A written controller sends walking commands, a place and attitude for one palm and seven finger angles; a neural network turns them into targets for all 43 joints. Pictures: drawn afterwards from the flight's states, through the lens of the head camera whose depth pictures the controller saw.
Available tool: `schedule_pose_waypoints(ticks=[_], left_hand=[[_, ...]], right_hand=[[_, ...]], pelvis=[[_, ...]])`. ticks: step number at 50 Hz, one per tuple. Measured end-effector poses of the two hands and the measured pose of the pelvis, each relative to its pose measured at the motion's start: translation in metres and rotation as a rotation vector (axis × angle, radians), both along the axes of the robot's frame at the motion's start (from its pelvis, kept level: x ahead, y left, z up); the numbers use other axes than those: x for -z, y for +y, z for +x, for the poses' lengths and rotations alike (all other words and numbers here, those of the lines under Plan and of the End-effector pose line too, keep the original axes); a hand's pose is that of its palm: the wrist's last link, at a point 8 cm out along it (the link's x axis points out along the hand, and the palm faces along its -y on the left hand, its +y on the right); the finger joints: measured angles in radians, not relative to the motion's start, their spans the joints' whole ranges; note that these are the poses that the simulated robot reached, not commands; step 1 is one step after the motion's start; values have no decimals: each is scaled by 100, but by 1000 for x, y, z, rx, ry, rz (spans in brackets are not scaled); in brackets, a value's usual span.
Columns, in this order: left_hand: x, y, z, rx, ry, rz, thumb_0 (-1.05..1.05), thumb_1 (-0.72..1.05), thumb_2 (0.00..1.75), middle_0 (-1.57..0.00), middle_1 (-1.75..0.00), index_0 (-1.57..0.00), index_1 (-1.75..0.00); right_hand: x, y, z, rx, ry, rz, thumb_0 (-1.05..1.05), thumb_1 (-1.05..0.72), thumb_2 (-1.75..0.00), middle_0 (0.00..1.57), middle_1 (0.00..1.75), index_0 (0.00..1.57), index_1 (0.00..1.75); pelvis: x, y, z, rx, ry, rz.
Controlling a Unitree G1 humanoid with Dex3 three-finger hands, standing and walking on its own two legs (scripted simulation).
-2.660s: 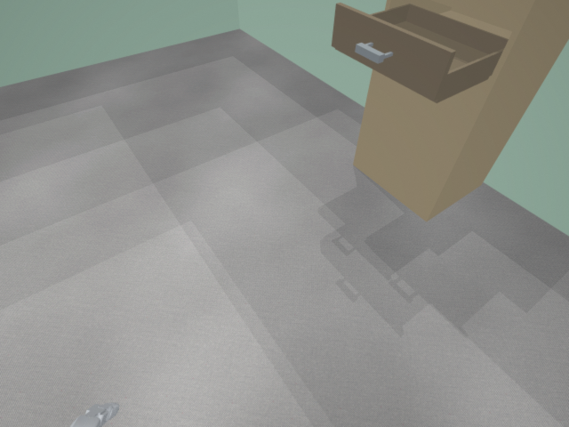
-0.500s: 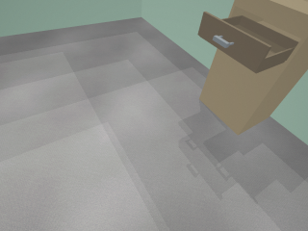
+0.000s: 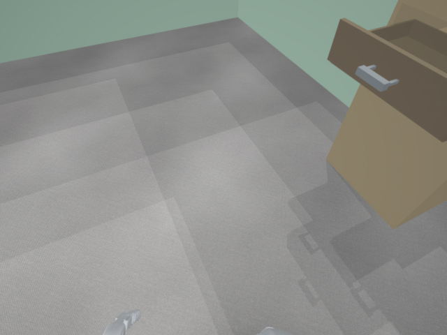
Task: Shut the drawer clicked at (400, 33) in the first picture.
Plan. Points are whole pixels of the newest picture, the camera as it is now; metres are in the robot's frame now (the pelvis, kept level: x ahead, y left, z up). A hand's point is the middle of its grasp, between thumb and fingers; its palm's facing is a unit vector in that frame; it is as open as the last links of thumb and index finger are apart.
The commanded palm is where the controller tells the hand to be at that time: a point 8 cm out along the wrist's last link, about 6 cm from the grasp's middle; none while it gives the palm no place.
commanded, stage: walk to a spot facing it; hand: left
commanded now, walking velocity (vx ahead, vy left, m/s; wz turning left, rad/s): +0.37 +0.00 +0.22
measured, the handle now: (377, 76) +0.78 -0.43 +0.04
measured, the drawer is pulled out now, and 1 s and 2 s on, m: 0.29 0.29 0.29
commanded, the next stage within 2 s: turn to face it in 0.50 s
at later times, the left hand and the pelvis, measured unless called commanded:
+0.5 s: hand out of the picture +0.12 +0.21 -0.17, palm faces +0.22 -0.97 -0.13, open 7.4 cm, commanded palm none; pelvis +0.23 +0.07 +0.01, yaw +7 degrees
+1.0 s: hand (147, 196) +0.48 +0.23 -0.15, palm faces -0.08 -0.96 -0.26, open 7.4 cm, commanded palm none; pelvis +0.37 +0.04 +0.00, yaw -6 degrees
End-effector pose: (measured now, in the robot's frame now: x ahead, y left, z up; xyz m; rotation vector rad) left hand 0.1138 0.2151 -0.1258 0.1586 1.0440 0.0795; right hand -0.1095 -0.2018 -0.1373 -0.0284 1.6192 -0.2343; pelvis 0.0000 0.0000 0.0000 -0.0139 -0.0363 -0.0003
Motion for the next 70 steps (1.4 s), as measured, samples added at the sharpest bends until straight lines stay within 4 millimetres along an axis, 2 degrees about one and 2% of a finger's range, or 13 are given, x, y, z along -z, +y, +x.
schedule_pose_waypoints(ticks=[5,10,17,22,24,27,31,37,42,49,52,61,70], left_hand=[[-9,12,-18,-102,114,42,0,93,89,-20,-30,-20,-30],[-10,21,-43,-162,277,44,0,94,90,-20,-30,-20,-30],[-1,18,-57,-274,444,-35,1,92,90,-20,-30,-20,-30],[15,27,-43,-326,554,-95,1,91,90,-20,-30,-20,-30],[14,36,-22,-319,557,-100,1,91,90,-20,-30,-20,-30],[9,55,27,-292,496,-83,1,91,90,-20,-30,-20,-30],[2,78,103,-245,373,-51,1,91,90,-20,-30,-20,-30],[-7,93,203,-194,241,-11,1,92,90,-20,-30,-20,-30],[-12,90,267,-112,219,26,1,92,90,-20,-30,-19,-30],[-8,62,351,30,172,99,1,92,90,-20,-30,-20,-30],[-11,50,369,46,148,108,1,91,90,-20,-30,-20,-30],[-22,32,390,116,183,93,1,91,89,-20,-30,-20,-30],[-16,56,414,180,193,81,1,91,89,-21,-30,-20,-30]], right_hand=[[-10,-36,138,-102,-227,-57,1,-91,-89,20,30,20,29],[-27,-40,258,-179,-399,-73,0,-92,-90,20,30,20,29],[-35,2,389,-334,-466,-39,0,-92,-90,20,30,20,29],[-24,46,462,-403,-512,-34,0,-91,-90,20,30,20,29],[-25,58,472,-389,-517,-32,0,-91,-90,20,30,20,29],[-29,66,472,-334,-493,-39,0,-92,-89,20,30,21,30],[-39,54,471,-275,-463,-94,-3,-96,-89,21,30,21,30],[-33,49,450,-208,-330,-88,-1,-94,-89,20,30,20,30],[-19,48,433,-113,-237,-53,0,-92,-89,20,30,20,30],[13,28,424,24,-136,-6,0,-91,-89,21,30,21,30],[13,13,439,39,-134,-18,1,-91,-89,21,30,21,30],[-18,-29,526,51,-360,-119,1,-91,-90,20,30,20,29],[-40,-25,567,77,-476,-204,0,-91,-90,20,30,20,29]], pelvis=[[-16,-5,44,-24,-3,2],[-24,-2,89,-51,9,-5],[-20,21,157,-101,22,-25],[-4,52,208,-127,18,-14],[-6,61,223,-120,7,-7],[-15,71,243,-109,0,0],[-25,79,269,-92,-1,9],[-29,79,307,-52,2,23],[-25,69,335,6,3,31],[-3,40,373,100,18,32],[-5,31,378,118,14,26],[-23,26,393,213,45,45],[-22,51,408,321,64,36]])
